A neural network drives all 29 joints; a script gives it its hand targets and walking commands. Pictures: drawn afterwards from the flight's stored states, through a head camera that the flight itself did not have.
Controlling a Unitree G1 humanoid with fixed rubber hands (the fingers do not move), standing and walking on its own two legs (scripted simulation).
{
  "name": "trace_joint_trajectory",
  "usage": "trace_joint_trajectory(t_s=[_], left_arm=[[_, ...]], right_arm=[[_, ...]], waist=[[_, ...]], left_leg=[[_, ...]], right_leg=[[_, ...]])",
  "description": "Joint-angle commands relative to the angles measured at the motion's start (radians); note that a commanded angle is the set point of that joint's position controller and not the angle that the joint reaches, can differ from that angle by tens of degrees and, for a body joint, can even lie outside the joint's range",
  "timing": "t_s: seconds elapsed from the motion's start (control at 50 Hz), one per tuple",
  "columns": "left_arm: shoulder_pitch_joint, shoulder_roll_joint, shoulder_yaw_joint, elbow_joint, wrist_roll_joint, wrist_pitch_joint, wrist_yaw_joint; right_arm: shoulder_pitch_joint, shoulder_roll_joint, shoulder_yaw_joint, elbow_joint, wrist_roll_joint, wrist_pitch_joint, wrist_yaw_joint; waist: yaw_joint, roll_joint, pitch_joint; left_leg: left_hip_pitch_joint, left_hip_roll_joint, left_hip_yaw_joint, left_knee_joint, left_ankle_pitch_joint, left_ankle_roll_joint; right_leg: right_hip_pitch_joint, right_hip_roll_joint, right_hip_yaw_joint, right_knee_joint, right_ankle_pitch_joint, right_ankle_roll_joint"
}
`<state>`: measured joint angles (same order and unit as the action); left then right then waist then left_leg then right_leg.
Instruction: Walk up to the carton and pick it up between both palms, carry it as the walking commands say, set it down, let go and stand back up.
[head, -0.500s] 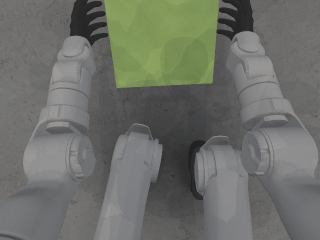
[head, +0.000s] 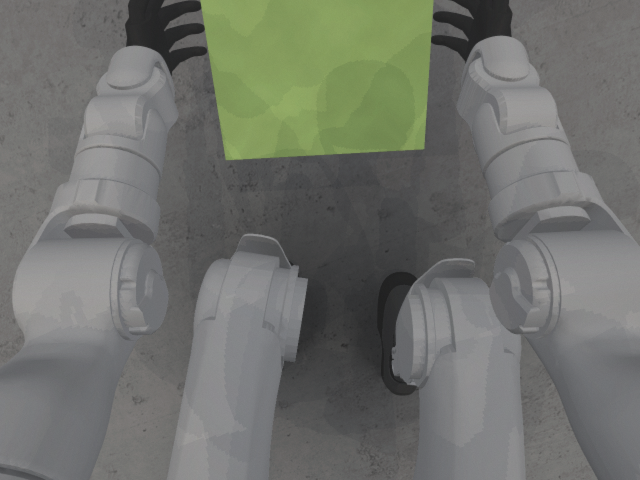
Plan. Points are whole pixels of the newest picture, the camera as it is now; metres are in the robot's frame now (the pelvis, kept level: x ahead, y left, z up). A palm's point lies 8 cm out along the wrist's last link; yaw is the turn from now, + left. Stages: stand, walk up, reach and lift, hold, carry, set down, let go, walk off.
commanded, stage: set down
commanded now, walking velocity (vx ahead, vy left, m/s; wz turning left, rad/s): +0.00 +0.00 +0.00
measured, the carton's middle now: (319, 65) +0.53 +0.07 -0.27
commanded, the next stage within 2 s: none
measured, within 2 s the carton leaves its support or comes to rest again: rests again in 1.24 s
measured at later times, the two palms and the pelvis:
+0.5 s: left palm (156, 47) +0.51 +0.24 -0.17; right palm (481, 37) +0.55 -0.10 -0.17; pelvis +0.00 +0.00 -0.01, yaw +0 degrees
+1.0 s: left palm (158, 45) +0.51 +0.24 -0.18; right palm (480, 32) +0.56 -0.10 -0.18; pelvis +0.01 +0.00 -0.01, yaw +0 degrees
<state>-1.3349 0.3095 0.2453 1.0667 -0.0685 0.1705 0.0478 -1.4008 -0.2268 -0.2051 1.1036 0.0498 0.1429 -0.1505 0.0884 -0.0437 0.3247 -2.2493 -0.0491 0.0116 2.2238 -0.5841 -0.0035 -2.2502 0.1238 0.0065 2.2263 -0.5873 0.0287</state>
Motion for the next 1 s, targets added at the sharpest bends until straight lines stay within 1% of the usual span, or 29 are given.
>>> trace_joint_trajectory(t_s=[0.0,0.18,0.2,0.24,0.34,0.36,0.4,0.64,0.98], left_arm=[[-0.613,-0.783,-0.26,-0.173,-0.068,-0.044,-0.263],[-0.575,-0.774,-0.233,-0.125,-0.051,-0.04,-0.277],[-0.557,-0.759,-0.222,-0.112,-0.044,-0.04,-0.274],[-0.557,-0.769,-0.223,-0.108,-0.04,-0.038,-0.28],[-0.518,-0.757,-0.216,-0.095,-0.029,-0.035,-0.285],[-0.501,-0.741,-0.208,-0.091,-0.025,-0.036,-0.279],[-0.496,-0.746,-0.208,-0.088,-0.016,-0.034,-0.285],[-0.413,-0.738,-0.209,-0.074,0.001,-0.029,-0.294],[-0.368,-0.703,-0.188,-0.042,0.028,-0.025,-0.293]], right_arm=[[-0.526,0.837,0.236,-0.123,0.042,-0.021,0.256],[-0.479,0.818,0.192,-0.078,0.005,-0.01,0.279],[-0.469,0.798,0.183,-0.076,0.0,-0.012,0.273],[-0.457,0.807,0.176,-0.065,-0.014,-0.008,0.281],[-0.416,0.8,0.167,-0.05,-0.029,-0.003,0.287],[-0.401,0.787,0.162,-0.042,-0.03,-0.004,0.284],[-0.396,0.798,0.166,-0.042,-0.035,-0.001,0.29],[-0.311,0.787,0.161,-0.016,-0.045,-0.004,0.293],[-0.278,0.742,0.143,0.009,-0.053,-0.008,0.297]], waist=[[0.041,-0.03,-0.949],[0.025,-0.032,-0.868],[0.025,-0.035,-0.856],[0.016,-0.031,-0.843],[0.015,-0.036,-0.815],[0.017,-0.037,-0.806],[0.02,-0.043,-0.802],[0.017,-0.026,-0.775],[0.011,-0.017,-0.729]], left_leg=[[0.381,-0.031,0.001,-0.191,0.327,0.001],[0.359,-0.03,-0.009,-0.183,0.309,0.009],[0.349,-0.029,-0.009,-0.182,0.305,0.009],[0.344,-0.03,-0.012,-0.181,0.301,0.009],[0.328,-0.03,-0.015,-0.175,0.306,0.011],[0.327,-0.028,-0.013,-0.174,0.308,0.01],[0.324,-0.028,-0.017,-0.171,0.307,0.012],[0.311,-0.028,-0.022,-0.156,0.349,0.011],[0.321,-0.021,-0.034,-0.147,0.342,0.013]], right_leg=[[0.386,0.025,-0.029,-0.135,0.232,-0.046],[0.345,0.018,-0.028,-0.131,0.213,-0.05],[0.346,0.016,-0.028,-0.131,0.212,-0.049],[0.337,0.015,-0.026,-0.131,0.211,-0.051],[0.33,0.014,-0.022,-0.128,0.223,-0.05],[0.323,0.014,-0.021,-0.128,0.223,-0.049],[0.328,0.014,-0.019,-0.126,0.227,-0.049],[0.317,0.017,-0.012,-0.114,0.276,-0.048],[0.284,0.014,-0.012,-0.102,0.259,-0.047]])
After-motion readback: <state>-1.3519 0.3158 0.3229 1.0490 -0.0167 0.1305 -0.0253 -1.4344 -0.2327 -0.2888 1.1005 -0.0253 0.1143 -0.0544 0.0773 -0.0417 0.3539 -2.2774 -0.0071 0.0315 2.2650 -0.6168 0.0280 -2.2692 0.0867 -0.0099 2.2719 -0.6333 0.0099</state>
